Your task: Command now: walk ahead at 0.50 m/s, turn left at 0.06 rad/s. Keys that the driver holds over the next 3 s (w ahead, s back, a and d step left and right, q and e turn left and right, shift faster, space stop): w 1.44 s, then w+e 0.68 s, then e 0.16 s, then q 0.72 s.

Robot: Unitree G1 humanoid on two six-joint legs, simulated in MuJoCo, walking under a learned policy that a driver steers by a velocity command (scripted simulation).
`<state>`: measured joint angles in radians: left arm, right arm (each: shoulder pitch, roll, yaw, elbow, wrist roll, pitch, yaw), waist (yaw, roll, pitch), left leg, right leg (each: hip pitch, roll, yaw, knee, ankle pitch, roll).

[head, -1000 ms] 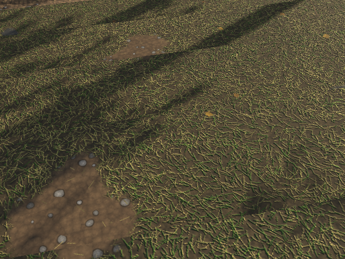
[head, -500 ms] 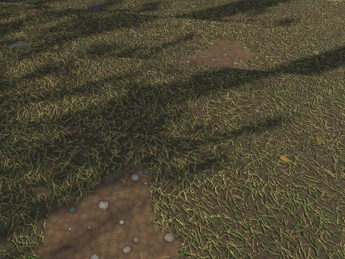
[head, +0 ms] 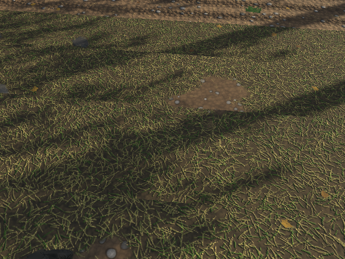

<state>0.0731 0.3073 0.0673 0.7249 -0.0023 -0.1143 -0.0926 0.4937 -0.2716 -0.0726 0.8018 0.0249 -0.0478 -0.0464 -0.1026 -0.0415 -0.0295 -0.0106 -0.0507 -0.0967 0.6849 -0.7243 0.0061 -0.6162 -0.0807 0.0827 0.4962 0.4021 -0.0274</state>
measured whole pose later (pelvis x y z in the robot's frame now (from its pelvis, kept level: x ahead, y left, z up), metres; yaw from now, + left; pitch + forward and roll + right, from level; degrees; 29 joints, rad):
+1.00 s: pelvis +0.57 -0.08 -0.09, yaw -1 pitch +2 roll +2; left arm 0.11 0.27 0.06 0.84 0.00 -0.07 -0.03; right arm 0.40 -0.25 -0.08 0.87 0.00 -0.07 0.00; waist -0.06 -0.04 -0.03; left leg -0.08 -0.05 0.02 0.38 -0.33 0.03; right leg -0.59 -0.07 0.03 0.79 0.01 -0.03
